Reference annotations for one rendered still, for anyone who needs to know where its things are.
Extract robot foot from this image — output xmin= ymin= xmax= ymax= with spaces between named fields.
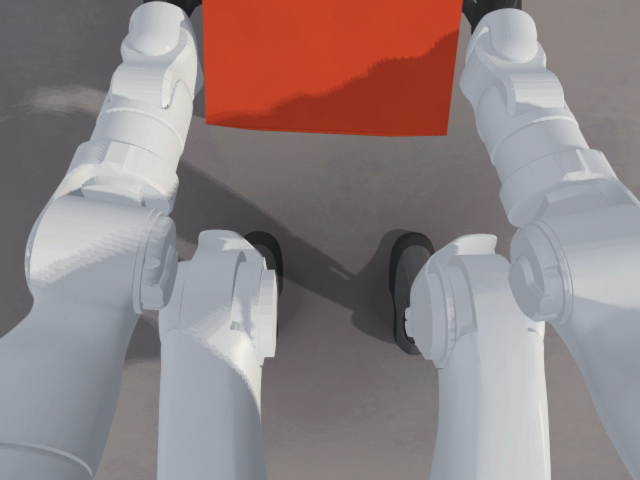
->
xmin=389 ymin=232 xmax=435 ymax=355
xmin=243 ymin=231 xmax=283 ymax=340

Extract left robot foot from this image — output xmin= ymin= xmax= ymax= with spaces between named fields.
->
xmin=243 ymin=231 xmax=283 ymax=340

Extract right robot upper arm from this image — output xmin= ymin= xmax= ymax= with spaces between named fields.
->
xmin=508 ymin=204 xmax=640 ymax=480

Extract right robot foot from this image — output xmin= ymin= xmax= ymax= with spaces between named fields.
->
xmin=389 ymin=232 xmax=435 ymax=355

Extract robot right forearm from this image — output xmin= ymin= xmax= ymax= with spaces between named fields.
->
xmin=459 ymin=8 xmax=640 ymax=228

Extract carton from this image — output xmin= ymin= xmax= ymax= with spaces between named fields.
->
xmin=202 ymin=0 xmax=463 ymax=137

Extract right robot hand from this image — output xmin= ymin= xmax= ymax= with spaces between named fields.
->
xmin=462 ymin=0 xmax=522 ymax=35

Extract robot left forearm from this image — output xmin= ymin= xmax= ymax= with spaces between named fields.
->
xmin=25 ymin=1 xmax=204 ymax=296

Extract left robot upper arm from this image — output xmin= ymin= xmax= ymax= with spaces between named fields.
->
xmin=0 ymin=195 xmax=178 ymax=480

